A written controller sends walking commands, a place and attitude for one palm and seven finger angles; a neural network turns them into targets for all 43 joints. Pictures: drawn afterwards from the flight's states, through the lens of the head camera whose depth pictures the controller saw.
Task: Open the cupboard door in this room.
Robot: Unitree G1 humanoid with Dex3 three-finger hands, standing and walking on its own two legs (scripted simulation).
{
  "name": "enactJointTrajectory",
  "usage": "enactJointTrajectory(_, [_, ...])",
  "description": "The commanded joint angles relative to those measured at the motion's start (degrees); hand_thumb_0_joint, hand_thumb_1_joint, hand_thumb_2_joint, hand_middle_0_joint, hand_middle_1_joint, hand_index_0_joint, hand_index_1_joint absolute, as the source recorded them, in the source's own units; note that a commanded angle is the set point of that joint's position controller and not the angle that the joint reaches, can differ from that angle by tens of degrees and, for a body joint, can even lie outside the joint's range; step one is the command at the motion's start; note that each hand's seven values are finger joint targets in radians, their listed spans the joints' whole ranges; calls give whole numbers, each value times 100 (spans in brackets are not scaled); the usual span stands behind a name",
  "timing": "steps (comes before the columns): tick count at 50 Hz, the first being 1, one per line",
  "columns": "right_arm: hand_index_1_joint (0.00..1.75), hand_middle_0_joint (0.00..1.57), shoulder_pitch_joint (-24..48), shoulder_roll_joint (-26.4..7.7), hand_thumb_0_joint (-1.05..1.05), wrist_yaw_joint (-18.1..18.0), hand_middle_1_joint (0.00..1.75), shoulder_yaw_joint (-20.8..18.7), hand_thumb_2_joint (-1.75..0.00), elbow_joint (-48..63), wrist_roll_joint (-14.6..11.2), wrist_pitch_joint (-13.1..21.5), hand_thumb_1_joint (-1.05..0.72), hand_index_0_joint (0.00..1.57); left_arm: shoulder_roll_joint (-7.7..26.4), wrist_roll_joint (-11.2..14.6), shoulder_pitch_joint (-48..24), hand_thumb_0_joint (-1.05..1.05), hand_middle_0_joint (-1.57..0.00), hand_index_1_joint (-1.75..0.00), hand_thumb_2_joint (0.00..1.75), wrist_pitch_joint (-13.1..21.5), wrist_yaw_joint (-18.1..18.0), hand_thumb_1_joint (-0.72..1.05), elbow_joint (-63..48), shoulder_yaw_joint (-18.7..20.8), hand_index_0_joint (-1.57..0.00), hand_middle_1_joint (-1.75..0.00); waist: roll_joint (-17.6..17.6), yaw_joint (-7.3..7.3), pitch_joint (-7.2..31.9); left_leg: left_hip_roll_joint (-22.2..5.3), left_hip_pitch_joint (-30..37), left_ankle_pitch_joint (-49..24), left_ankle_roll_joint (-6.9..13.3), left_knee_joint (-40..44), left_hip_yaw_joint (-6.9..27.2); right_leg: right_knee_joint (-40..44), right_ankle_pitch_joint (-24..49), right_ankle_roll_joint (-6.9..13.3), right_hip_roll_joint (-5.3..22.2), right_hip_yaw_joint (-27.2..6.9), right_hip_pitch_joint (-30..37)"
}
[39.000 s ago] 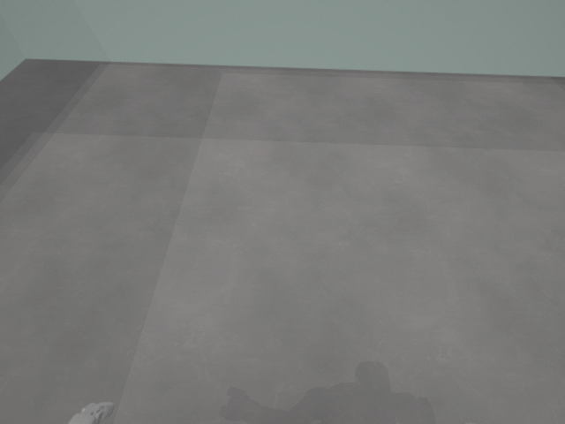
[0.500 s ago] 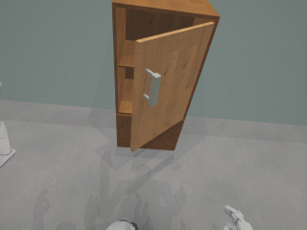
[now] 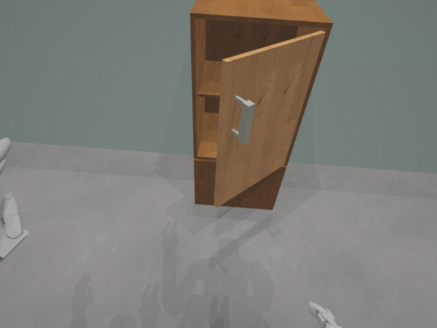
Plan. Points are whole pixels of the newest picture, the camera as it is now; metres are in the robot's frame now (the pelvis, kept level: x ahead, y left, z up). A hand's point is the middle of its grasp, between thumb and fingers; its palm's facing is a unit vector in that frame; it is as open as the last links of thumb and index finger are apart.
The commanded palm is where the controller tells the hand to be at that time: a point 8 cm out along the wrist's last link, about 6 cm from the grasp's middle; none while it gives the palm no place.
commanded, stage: stop stepping back and stand still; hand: left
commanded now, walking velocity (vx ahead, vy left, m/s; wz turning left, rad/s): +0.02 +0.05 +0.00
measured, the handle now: (240, 119) +0.66 -0.03 +0.04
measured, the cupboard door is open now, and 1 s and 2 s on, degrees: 42 42 42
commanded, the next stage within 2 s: let the arm hang, fingers relaxed in 0.24 s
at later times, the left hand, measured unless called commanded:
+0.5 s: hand (96, 291) +0.20 +0.25 -0.06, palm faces +0.13 -0.90 -0.42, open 7.4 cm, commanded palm none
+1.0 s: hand out of the picture -0.04 +0.20 -0.17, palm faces +0.08 -0.97 -0.23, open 7.3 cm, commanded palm none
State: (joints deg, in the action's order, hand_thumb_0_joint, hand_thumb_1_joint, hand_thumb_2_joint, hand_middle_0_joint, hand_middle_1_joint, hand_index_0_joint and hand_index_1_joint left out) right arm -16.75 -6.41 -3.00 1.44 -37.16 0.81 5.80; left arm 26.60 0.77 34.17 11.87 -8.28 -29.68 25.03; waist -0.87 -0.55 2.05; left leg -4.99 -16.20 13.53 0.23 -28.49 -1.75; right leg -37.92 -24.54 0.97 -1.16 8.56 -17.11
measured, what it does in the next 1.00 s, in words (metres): steps on the spot: right foot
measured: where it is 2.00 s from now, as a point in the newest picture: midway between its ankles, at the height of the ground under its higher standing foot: outside the picture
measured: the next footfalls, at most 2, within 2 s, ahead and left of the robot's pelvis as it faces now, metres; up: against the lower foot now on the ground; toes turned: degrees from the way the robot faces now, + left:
right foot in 0.04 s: +0.03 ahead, -0.10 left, +0.00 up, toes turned -1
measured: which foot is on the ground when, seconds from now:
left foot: down 0.00-1.00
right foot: up 0.00-0.02, down 0.04-1.00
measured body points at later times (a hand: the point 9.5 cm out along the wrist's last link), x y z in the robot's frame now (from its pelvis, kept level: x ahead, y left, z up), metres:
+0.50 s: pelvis +0.01 +0.00 -0.01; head +0.02 -0.03 +0.43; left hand +0.19 +0.29 -0.03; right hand +0.18 -0.24 -0.14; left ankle +0.05 +0.12 -0.74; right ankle +0.00 -0.10 -0.74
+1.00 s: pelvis +0.02 +0.01 +0.00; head +0.04 +0.00 +0.45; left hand -0.04 +0.25 -0.15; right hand +0.00 -0.20 -0.17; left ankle +0.05 +0.12 -0.74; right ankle -0.01 -0.10 -0.74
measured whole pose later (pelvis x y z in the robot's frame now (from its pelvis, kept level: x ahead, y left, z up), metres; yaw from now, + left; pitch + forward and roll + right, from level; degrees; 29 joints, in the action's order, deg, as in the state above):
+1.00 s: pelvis +0.02 +0.01 +0.00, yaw +3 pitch -2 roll +0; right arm -16.1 -8.9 -1.5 0.4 -66.6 1.2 -1.3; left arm 9.7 -0.6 18.5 -0.9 -1.4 67.4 0.3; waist -1.8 -0.1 -4.2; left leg 0.7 -12.3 9.6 1.0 -23.8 -0.8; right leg -23.7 -15.4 0.1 1.3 4.4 -6.3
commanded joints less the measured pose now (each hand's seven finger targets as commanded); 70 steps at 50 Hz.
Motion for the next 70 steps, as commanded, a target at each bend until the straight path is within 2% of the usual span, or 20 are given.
enactJointTrajectory(1, [30, 20, 883, -1037, 0, -148, 30, -391, -90, 851, -55, 138, -90, 20, 744, 66, -725, 0, -20, -30, 90, -44, -155, 90, -383, 445, -20, -30, 641, 10, -182, 79, -1841, 1605, 166, -1332, 10, 2147, -551, 685, 921, -2001, 1341])
enactJointTrajectory(2, [30, 20, 931, -1072, 0, -142, 30, -393, -90, 857, -66, 166, -90, 20, 996, 116, -898, 0, -20, -30, 90, -43, -158, 90, -541, 587, -20, -30, 1414, 44, -232, 411, -2179, 1216, 43, -2675, 19, 2753, -70, 1148, 1951, -3562, 1082])
enactJointTrajectory(3, [30, 20, 961, -1139, 0, -118, 30, -391, -90, 794, -53, 294, -90, 20, 1093, 126, -1308, 0, -20, -30, 90, 107, -200, 90, -866, 642, -20, -30, 1158, 10, -69, 315, -2204, 1204, -62, -3286, 151, 2620, 737, 1283, 2151, -3559, 1113])
enactJointTrajectory(6, [30, 20, 1038, -1149, 0, -99, 30, -426, -90, 717, -112, 334, -90, 20, 650, 104, -1198, 0, -20, -30, 90, 141, -159, 90, -879, 356, -20, -30, 866, -22, -260, 147, -1404, 740, -77, -2602, 176, 2257, 741, 1063, 1706, -2451, 429])
enactJointTrajectory(10, [30, 20, 1147, -1093, 0, -262, 30, -364, -90, 729, -52, 450, -90, 20, 938, 132, -1264, 0, -20, -30, 90, 317, -271, 90, -1330, 673, -20, -30, 387, 37, -96, 404, 295, -21, 17, -223, -266, 1873, 849, 576, 1186, -1414, 168])
enactJointTrajectory(11, [30, 20, 1069, -1101, 0, -269, 30, -377, -90, 763, -53, 465, -90, 20, 820, 163, -1096, 0, -20, -30, 90, 352, -266, 90, -1255, 634, -20, -30, 21, 49, -104, 386, 644, -148, 38, 200, -144, 1704, 749, 401, 996, -1315, 120])
enactJointTrajectory(13, [30, 20, 1063, -1315, 0, -241, 30, -468, -90, 924, -96, 463, -90, 20, 756, 192, -972, 0, -20, -30, 90, 414, -239, 90, -1329, 649, -20, -30, -847, 127, -13, -384, 855, -764, 338, 623, 937, 1065, 823, -15, 399, -1097, 19])
enactJointTrajectory(15, [30, 20, 979, -1234, 0, -208, 30, -415, -90, 879, -82, 479, -90, 20, 816, 179, -596, 0, -20, -30, 90, 416, -160, 90, -878, 841, -20, -30, -1445, 124, -47, -545, 293, -179, 403, 1159, 1254, 804, 526, -146, 106, -819, 297])
enactJointTrajectory(16, [30, 20, 987, -1167, 0, -185, 30, -370, -90, 928, -95, 493, -90, 20, 659, 159, -690, 0, -20, -30, 90, 441, -128, 90, -930, 679, -20, -30, -1374, 104, -189, -607, -76, -206, 437, 1260, 1328, 743, 603, -164, 73, -680, 576])
enactJointTrajectory(17, [30, 20, 1112, -2227, 0, 310, 30, -641, -90, -436, -7, 404, -90, 20, -729, -417, -910, 0, -20, -30, 90, -711, 703, 90, 3537, -1781, -20, -30, -1160, -204, -337, -428, -568, -1733, 459, 252, 1141, -9, 1419, -106, 418, -574, -36])
enactJointTrajectory(19, [30, 20, 785, -1528, 0, 260, 30, -489, -90, -354, 20, -96, -90, 20, -1165, -285, -832, 0, -20, -30, 90, -1245, 826, 90, 4050, -1920, -20, -30, -567, 66, 344, -692, -478, -1952, 556, 211, 1002, 99, 577, -139, 378, -699, 218])
enactJointTrajectory(21, [30, 20, 828, -1503, 0, 256, 30, -375, -90, -350, 44, -183, -90, 20, -876, -300, -1120, 0, -20, -30, 90, -1156, 850, 90, 4661, -1980, -20, -30, 715, 183, 567, -406, -519, -1742, 398, -80, 890, 796, 1746, -51, 551, -892, 779])
enactJointTrajectory(23, [30, 20, 754, -1447, 0, 264, 30, -362, -90, -477, 44, -268, -90, 20, -438, -312, -1555, 0, -20, -30, 90, -1040, 843, 90, 5391, -1954, -20, -30, 2034, 56, 632, 205, -389, -1169, 82, -687, 349, 1109, 3969, 337, 1266, -1483, 997])
enactJointTrajectory(25, [30, 20, 856, -1471, 0, 263, 30, -408, -90, -606, 75, -433, -90, 20, -299, -277, -1827, 0, -20, -30, 90, -1065, 795, 90, 6140, -2012, -20, -30, 1786, 41, 283, 396, -593, 250, -12, -929, 216, 1099, 4942, 662, 1557, -1574, 1111])
enactJointTrajectory(27, [30, 20, 779, -1231, 0, 255, 30, -331, -90, -871, 103, -568, -90, 20, -452, -235, -2004, 0, -20, -30, 90, -1129, 718, 90, 6757, -2140, -20, -30, 918, -24, 89, 350, -300, 41, -51, -655, 165, 1097, 4649, 622, 1453, -1447, 1009])
enactJointTrajectory(30, [30, 20, 612, -1226, 0, 214, 30, -222, -90, -1397, 87, -571, -90, 20, -617, -149, -2049, 0, -20, -30, 90, -1153, 682, 90, 7595, -2251, -20, -30, -592, -12, 102, -3, 555, -2230, 55, 157, 531, 1041, 2734, 92, 802, -1005, 737])
enactJointTrajectory(32, [30, 20, 627, -1058, 0, 149, 30, -214, -90, -1640, 97, -570, -90, 20, -967, -145, -1727, 0, -20, -30, 90, -1170, 664, 90, 8070, -2183, -20, -30, -1142, 89, 54, -97, 422, -1907, 197, 351, 726, 1379, 1820, 65, 682, -969, 940])
enactJointTrajectory(36, [30, 20, 343, -993, 0, 126, 30, -222, -90, -2063, 57, -630, -90, 20, -989, -128, -1732, 0, -20, -30, 90, -1167, 698, 90, 8696, -2272, -20, -30, -383, 19, -224, -26, 394, -790, 132, 606, 705, 1825, 1300, 160, 713, -987, 863])
enactJointTrajectory(44, [30, 20, -85, -884, 0, 98, 30, -178, -90, -2628, 29, -601, -90, 20, -1132, -107, -1464, 0, -20, -30, 90, -1150, 671, 90, 9384, -2364, -20, -30, 163, 13, -442, -23, 571, -797, 155, 844, 658, 1966, 1135, 132, 738, -909, 781])
enactJointTrajectory(70, [30, 20, -347, -547, 0, 86, 30, -200, -90, -2800, 37, -564, -90, 20, -1411, -134, -1189, 0, -20, -30, 90, -1128, 611, 90, 9496, -2329, -20, -30, 8, 32, -844, 78, 321, -419, 153, 948, 589, 1890, 979, 100, 713, -892, 571])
